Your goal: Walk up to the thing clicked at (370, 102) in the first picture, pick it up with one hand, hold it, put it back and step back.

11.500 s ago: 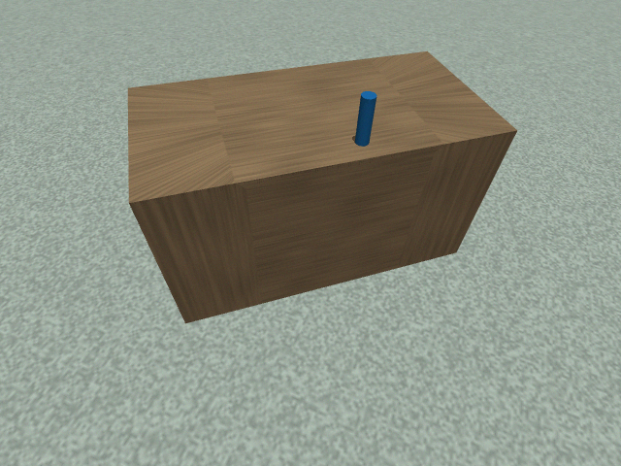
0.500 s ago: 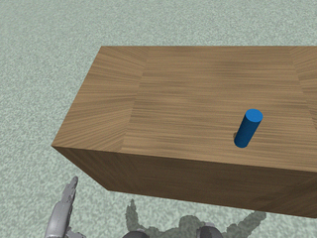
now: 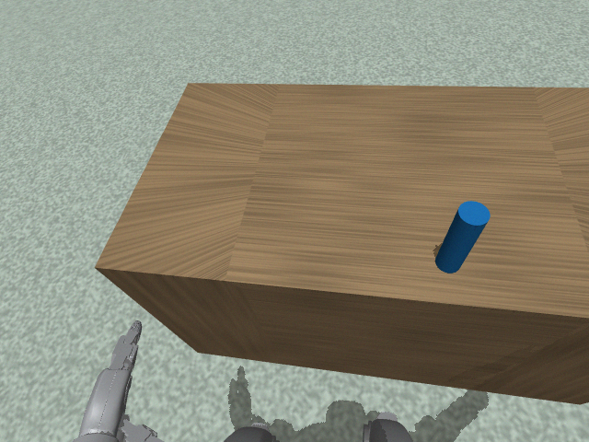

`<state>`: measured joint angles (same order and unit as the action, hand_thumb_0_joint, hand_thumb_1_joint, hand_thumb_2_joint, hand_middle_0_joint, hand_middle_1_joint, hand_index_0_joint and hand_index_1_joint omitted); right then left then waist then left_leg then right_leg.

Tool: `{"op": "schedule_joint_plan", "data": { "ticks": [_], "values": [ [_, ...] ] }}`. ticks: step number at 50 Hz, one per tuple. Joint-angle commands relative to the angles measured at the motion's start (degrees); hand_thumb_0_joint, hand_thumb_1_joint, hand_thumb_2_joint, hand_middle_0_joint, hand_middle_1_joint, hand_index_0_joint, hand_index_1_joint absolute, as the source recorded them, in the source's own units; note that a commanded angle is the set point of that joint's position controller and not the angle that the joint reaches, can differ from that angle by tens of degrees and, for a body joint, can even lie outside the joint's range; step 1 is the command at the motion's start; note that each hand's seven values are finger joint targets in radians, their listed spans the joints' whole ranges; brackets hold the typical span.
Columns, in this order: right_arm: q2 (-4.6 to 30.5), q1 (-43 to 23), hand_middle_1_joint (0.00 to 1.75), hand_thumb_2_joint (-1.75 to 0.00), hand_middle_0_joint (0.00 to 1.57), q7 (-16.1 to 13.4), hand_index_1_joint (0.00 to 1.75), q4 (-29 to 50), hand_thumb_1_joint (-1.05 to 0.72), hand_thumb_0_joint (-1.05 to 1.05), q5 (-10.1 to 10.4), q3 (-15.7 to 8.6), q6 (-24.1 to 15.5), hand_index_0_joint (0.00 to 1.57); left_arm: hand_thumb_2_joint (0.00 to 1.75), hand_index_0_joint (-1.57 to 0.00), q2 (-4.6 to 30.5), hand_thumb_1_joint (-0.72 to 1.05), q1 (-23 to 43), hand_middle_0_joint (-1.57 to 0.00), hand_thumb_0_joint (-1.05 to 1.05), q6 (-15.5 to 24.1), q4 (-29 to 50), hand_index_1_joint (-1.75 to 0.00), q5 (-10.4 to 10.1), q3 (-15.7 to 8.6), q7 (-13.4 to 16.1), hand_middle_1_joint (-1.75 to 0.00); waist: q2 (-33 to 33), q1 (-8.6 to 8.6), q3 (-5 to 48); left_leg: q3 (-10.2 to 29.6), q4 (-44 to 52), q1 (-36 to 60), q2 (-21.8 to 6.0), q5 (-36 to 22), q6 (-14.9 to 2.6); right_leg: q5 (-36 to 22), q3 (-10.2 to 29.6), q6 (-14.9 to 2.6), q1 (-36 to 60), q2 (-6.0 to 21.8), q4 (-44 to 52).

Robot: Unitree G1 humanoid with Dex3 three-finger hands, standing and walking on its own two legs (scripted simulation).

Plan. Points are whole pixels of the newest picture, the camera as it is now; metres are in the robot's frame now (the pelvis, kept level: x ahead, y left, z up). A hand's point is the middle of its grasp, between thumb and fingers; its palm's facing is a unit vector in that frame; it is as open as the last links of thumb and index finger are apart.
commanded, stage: approach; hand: right
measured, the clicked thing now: (459, 240) +0.43 -0.20 -0.04
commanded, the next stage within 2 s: close in in 0.42 s
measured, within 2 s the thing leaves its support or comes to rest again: neither
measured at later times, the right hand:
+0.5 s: hand (531, 265) +0.39 -0.28 -0.03, palm faces +0.09 +0.99 +0.11, open 17.5 cm
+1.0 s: hand (467, 253) +0.42 -0.21 -0.05, palm faces +0.12 +0.99 +0.04, open 17.6 cm
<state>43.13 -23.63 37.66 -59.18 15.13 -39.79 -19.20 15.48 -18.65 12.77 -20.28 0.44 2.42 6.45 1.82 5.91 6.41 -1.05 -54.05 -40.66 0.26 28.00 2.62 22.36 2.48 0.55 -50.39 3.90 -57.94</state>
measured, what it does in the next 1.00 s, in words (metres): lowers itself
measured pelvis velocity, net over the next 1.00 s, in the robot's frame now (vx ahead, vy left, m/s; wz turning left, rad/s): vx -0.02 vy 0.01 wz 0.04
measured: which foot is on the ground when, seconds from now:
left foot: down 0.00-1.00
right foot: down 0.00-1.00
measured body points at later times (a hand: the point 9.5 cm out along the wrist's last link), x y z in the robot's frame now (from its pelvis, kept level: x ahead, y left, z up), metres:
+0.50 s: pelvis -0.01 +0.00 -0.02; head +0.10 -0.06 +0.41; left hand +0.16 +0.26 -0.01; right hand +0.38 -0.34 -0.03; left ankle -0.02 +0.16 -0.68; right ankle +0.05 -0.12 -0.68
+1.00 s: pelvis -0.02 +0.01 -0.05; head +0.10 -0.04 +0.38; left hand +0.13 +0.27 -0.03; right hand +0.40 -0.26 -0.05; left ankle -0.02 +0.16 -0.68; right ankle +0.05 -0.12 -0.68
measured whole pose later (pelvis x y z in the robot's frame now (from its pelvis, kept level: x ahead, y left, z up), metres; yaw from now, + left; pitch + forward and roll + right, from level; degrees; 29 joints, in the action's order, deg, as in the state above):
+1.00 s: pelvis -0.02 +0.01 -0.05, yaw +2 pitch +21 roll +5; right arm 23.1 -28.2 13.2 -55.2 6.7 -29.3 -30.1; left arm 13.4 -24.5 4.6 1.6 3.6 -3.1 -1.5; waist 0.4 10.8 8.5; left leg -0.8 -70.0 -58.1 2.1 33.2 2.1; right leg 26.8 3.4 1.3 -67.2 5.5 -72.6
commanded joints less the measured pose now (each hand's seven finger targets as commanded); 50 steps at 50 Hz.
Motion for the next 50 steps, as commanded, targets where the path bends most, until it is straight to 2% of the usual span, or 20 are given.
{"op": "schedule_joint_plan", "data": {
  "ticks": [1,4,6,8,12,14,16,19,21,23,28,30,33,35,38,40,44,46,47,50],
  "values": [
    [25.3,-17.8,0.06,-0.08,0.04,-0.7,0.06,15.2,0.55,0.0,2.7,-5.5,-4.9,0.05,0.04,-0.06,12.7,-0.53,-0.3,-0.05,0.0,3.4,13.7,-0.05,-0.3,-7.6,1.5,-0.05,-12.0,-0.31,22.9,-1.0,7.1,0.8,1.5,-14.7,-2.93,-13.2,0.5,-1.25,25.2,-2.1,8.3],
    [24.3,-15.7,0.05,-0.06,0.04,-0.9,0.05,11.3,0.56,0.0,1.9,-4.6,-4.5,0.04,0.03,-0.05,10.2,-0.55,-4.4,-0.05,0.0,2.5,5.2,-0.05,-0.2,-6.6,1.6,-0.05,-13.9,-1.19,17.4,-0.3,6.9,-1.9,1.1,-14.2,-2.9,-13.0,-0.1,-1.43,22.9,-2.3,7.6],
    [17.2,-12.6,0.05,-0.05,0.04,-0.7,0.05,6.8,0.57,0.0,1.8,-0.3,-4.0,0.05,0.04,-0.05,7.1,-0.55,-2.4,-0.05,0.0,2.5,2.5,-0.05,0.0,-3.9,0.8,-0.05,-13.0,-1.14,11.4,-0.2,7.0,-4.4,1.1,-9.9,-3.22,-7.6,-0.1,-1.33,18.4,-2.1,8.9],
    [18.1,-18.5,0.05,-0.05,0.04,-0.7,0.05,10.0,0.57,0.0,1.1,0.8,-4.3,0.05,0.03,-0.05,7.9,-0.54,2.6,-0.05,0.0,3.3,5.7,-0.05,0.4,-4.3,1.0,-0.05,-14.5,-0.41,13.6,0.0,6.5,-6.5,1.3,-8.1,-3.42,-4.6,-0.2,-1.05,18.7,-1.5,8.6],
    [10.8,-18.6,0.05,-0.06,0.04,0.0,0.05,6.7,0.55,0.0,2.0,5.1,-4.3,0.05,0.03,-0.06,9.8,-0.54,3.9,-0.05,0.0,4.2,7.4,-0.05,0.8,-5.1,1.1,-0.05,-11.9,1.69,15.2,-1.5,4.7,-9.9,2.1,-4.8,-3.41,-0.1,1.7,-0.57,18.9,-0.7,8.9],
    [11.5,-20.5,0.05,-0.07,0.04,-0.9,0.05,9.1,0.54,0.0,2.0,4.6,-5.4,0.05,0.03,-0.06,14.4,-0.54,3.7,-0.05,0.0,4.7,14.3,-0.05,1.1,-8.9,1.8,-0.05,-10.0,3.36,25.1,-2.0,4.1,-6.4,2.4,-9.8,-3.05,-7.8,1.9,-0.8,24.7,-0.9,7.3],
    [13.6,-18.5,0.05,-0.07,0.04,-2.7,0.05,7.4,0.55,0.0,1.9,2.8,-6.0,0.05,0.03,-0.06,14.8,-0.54,-4.5,-0.05,0.0,3.5,13.1,-0.05,1.0,-9.9,1.7,-0.05,-7.3,3.75,23.9,-2.5,4.3,-5.4,2.5,-11.1,-2.63,-10.5,2.1,-1.34,24.9,-1.4,6.5],
    [6.0,-18.7,0.05,-0.06,0.04,-5.7,0.05,5.7,0.55,0.0,1.5,5.7,-7.9,0.05,0.03,-0.06,13.0,-0.53,-2.3,-0.05,0.0,3.5,19.5,-0.05,1.1,-9.9,0.5,-0.05,-4.8,4.32,21.3,-1.7,2.7,-8.2,2.4,-12.0,-2.74,-10.9,1.6,-1.7,20.0,-1.6,3.7],
    [7.9,-17.3,0.06,-0.07,0.03,-8.2,0.06,2.0,0.56,0.0,-0.4,4.1,-9.6,0.04,0.03,-0.06,8.3,-0.53,-8.4,-0.06,0.0,2.3,11.6,-0.05,1.9,-7.1,-0.5,-0.05,-7.7,1.92,15.1,-0.8,0.6,-11.8,2.1,-10.7,-3.0,-8.9,0.3,-1.48,13.8,-2.0,1.9],
    [5.3,-19.1,0.06,-0.08,0.02,-9.8,0.06,4.2,0.6,0.0,-1.6,5.8,-12.7,0.04,0.03,-0.06,3.9,-0.53,-6.5,-0.06,0.0,2.3,11.8,-0.05,2.2,-4.3,-2.3,-0.05,-11.6,0.54,14.5,-0.3,-2.8,-15.6,2.1,-8.1,-3.5,-6.9,-0.1,-0.95,10.0,-1.9,0.1],
    [9.8,-28.1,0.05,-0.06,0.04,-13.5,0.05,16.6,0.54,0.0,-4.8,3.3,-18.6,0.04,0.03,-0.06,9.4,-0.54,-1.3,-0.05,0.0,3.0,25.1,-0.05,3.9,-10.3,-2.7,-0.06,-18.8,1.95,32.5,-0.2,-7.3,-14.3,2.5,-13.5,-4.01,-14.8,0.1,-0.26,17.5,-1.2,-5.8],
    [7.1,-24.5,0.05,-0.07,0.04,-14.8,0.05,13.2,0.54,0.0,-4.9,3.2,-18.3,0.04,0.04,-0.06,13.2,-0.55,-2.7,-0.05,0.0,2.2,26.7,-0.05,4.1,-14.5,-2.5,-0.06,-17.7,3.69,34.5,-1.0,-7.2,-13.8,2.8,-15.1,-3.82,-17.7,0.7,-0.5,19.2,-0.9,-6.5],
    [2.3,-23.5,0.06,-0.07,0.03,-17.3,0.06,16.1,0.56,0.0,-4.2,4.4,-17.1,0.03,0.05,-0.05,13.0,-0.56,-4.7,-0.05,0.0,0.3,27.7,-0.05,3.9,-15.0,-3.7,-0.05,-19.6,3.22,36.6,-1.8,-7.2,-14.8,3.3,-15.1,-3.87,-19.5,1.5,-0.35,20.8,-0.4,-6.4],
    [-5.5,-22.8,0.05,-0.06,0.04,-17.8,0.05,14.8,0.56,0.0,-4.6,9.4,-15.8,0.04,0.05,-0.05,10.0,-0.56,-6.4,-0.05,0.0,-0.5,28.9,-0.05,3.8,-13.2,-4.5,-0.05,-17.8,4.8,32.4,-2.3,-6.8,-17.5,3.5,-13.4,-3.93,-17.4,1.4,-0.11,19.3,0.0,-6.1],
    [-6.5,-17.1,0.05,-0.05,0.04,-19.4,0.05,10.0,0.56,0.0,-6.7,10.5,-14.5,0.04,0.04,-0.05,4.2,-0.55,-11.3,-0.05,0.0,-2.8,20.8,-0.05,3.4,-8.9,-6.0,-0.05,-15.2,2.89,23.6,-2.1,-7.3,-19.0,3.4,-11.9,-3.92,-13.8,1.0,-0.22,11.6,-0.1,-6.1],
    [-2.3,-20.6,0.05,-0.04,0.04,-21.0,0.05,15.7,0.59,0.0,-7.6,8.1,-14.7,0.04,0.04,-0.05,7.1,-0.54,-6.1,-0.05,0.0,-2.9,28.2,-0.05,3.5,-11.2,-6.1,-0.05,-13.5,2.54,27.5,-1.5,-7.2,-15.3,3.0,-13.4,-3.51,-12.2,0.7,-0.71,10.2,-0.3,-6.6],
    [-5.2,-21.8,0.05,-0.05,0.04,-24.0,0.05,16.4,0.58,0.0,-6.7,8.1,-15.0,0.04,0.04,-0.06,10.0,-0.54,-6.5,-0.05,0.0,-4.3,30.9,-0.04,3.0,-14.5,-6.2,-0.05,-10.4,4.2,25.2,-1.4,-6.0,-14.3,3.1,-10.0,-3.58,-5.7,0.6,-1.08,8.4,-0.6,-5.2],
    [-8.5,-19.0,0.05,-0.05,0.03,-24.8,0.05,13.5,0.59,0.0,-7.0,9.5,-14.7,0.04,0.04,-0.05,8.5,-0.54,-6.6,-0.05,0.0,-4.8,32.2,-0.04,2.9,-13.3,-6.6,-0.05,-8.3,4.6,23.0,-1.5,-5.7,-14.8,3.2,-9.5,-3.46,-4.8,0.8,-1.35,6.9,-0.6,-4.8],
    [-5.9,-21.7,0.05,-0.05,0.03,-25.3,0.06,16.2,0.59,0.0,-7.5,8.5,-15.0,0.04,0.04,-0.05,9.3,-0.54,-6.6,-0.05,0.0,-4.9,34.6,-0.04,2.8,-14.1,-6.5,-0.05,-8.1,4.81,25.1,-0.5,-5.1,-13.8,2.9,-9.8,-3.19,-5.0,0.6,-1.46,7.1,-0.5,-5.5],
    [-9.9,-21.6,0.05,-0.05,0.04,-25.5,0.05,14.1,0.59,0.0,-8.5,11.8,-14.8,0.04,0.03,-0.05,5.4,-0.53,-8.7,-0.05,0.0,-5.9,32.7,-0.04,2.9,-10.4,-7.1,-0.05,-7.6,5.13,21.4,0.7,-4.6,-14.7,2.3,-6.7,-3.13,-1.6,0.0,-1.35,3.6,-0.8,-6.0]
  ]
}}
